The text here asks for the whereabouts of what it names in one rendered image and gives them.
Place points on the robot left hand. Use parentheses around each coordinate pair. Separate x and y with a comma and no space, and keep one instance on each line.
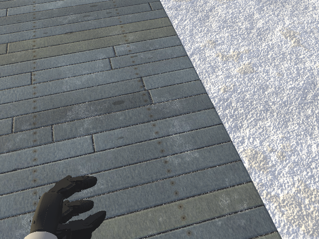
(52,212)

